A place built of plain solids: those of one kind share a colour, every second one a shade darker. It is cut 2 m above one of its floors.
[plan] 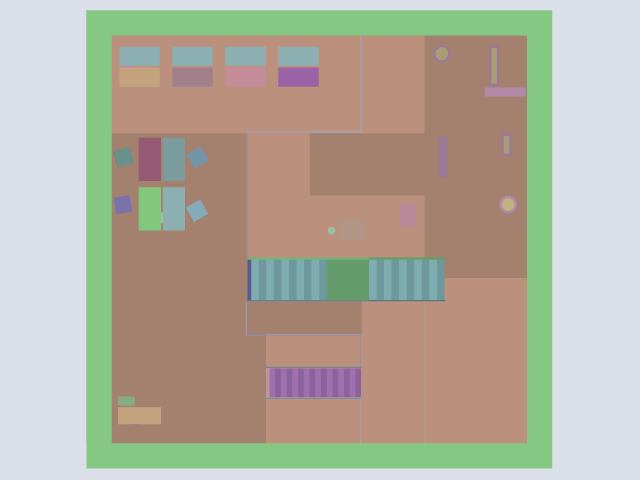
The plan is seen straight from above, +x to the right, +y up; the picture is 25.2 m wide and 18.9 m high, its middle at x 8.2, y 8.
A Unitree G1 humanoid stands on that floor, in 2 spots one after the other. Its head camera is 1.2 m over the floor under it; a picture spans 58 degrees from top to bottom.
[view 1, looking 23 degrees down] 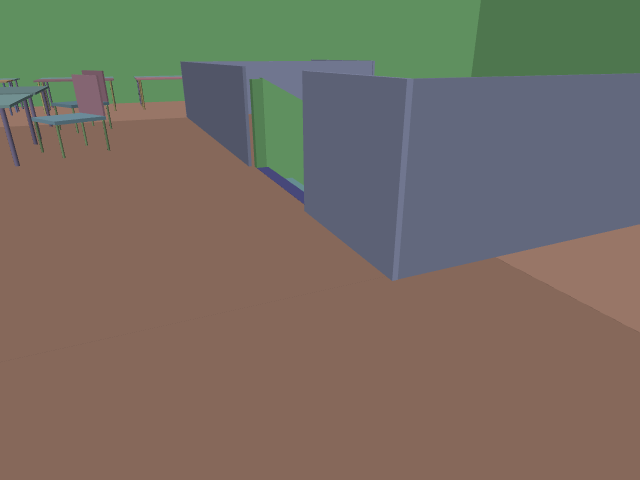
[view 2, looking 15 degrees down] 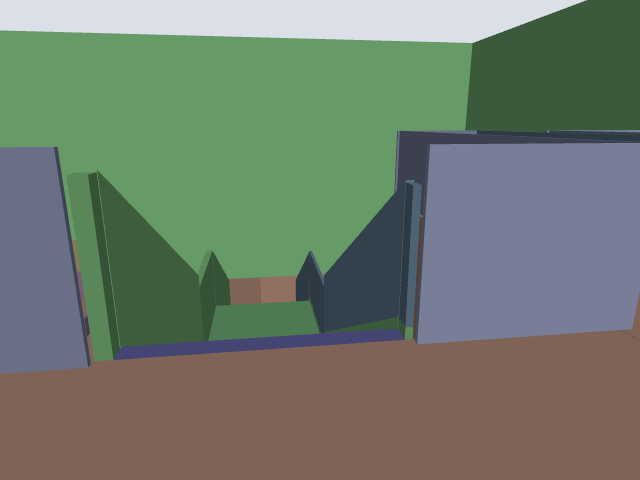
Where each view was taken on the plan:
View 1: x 4.00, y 2.38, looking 66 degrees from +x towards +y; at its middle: floor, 3.07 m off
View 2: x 3.18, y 6.43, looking -8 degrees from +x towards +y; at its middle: wall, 13.77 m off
